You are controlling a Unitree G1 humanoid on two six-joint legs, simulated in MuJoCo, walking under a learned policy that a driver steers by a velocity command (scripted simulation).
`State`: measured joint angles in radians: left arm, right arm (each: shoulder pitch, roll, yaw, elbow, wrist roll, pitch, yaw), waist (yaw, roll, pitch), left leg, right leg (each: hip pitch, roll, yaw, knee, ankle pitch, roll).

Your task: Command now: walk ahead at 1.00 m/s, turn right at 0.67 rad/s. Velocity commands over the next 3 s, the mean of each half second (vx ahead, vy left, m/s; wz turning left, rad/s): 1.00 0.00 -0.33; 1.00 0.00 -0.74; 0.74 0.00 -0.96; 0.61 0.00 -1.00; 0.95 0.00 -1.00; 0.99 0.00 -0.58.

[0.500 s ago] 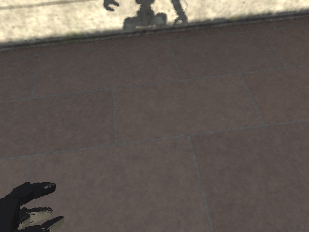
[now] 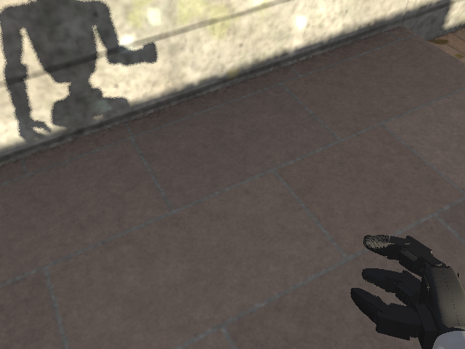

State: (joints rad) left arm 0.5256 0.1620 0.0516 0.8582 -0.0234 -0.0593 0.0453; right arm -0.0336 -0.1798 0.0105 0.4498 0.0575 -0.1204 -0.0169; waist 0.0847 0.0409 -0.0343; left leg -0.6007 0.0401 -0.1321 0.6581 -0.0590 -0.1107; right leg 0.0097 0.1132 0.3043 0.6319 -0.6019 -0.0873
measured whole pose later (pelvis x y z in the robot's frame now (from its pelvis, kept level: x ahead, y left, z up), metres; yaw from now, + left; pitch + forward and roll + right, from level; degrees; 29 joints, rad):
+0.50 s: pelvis +0.42 -0.05 +0.01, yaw -9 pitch +2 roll +1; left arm 0.08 0.24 0.02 0.66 -0.01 -0.08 -0.03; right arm 0.41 -0.27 -0.03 0.85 0.03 -0.11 0.00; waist -0.04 0.04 0.02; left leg -0.20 0.06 -0.07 1.15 -0.40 0.02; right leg -0.51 0.03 -0.03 0.68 -0.22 -0.07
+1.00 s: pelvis +0.87 -0.13 +0.03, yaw -31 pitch +1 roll +3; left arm 0.32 0.29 0.06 0.74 -0.04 -0.04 0.01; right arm 0.18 -0.27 -0.06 0.71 -0.02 -0.10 0.01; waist 0.00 -0.02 0.06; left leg -0.30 0.01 0.05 0.54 -0.25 -0.04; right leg -0.45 -0.03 0.06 1.36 -0.34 -0.07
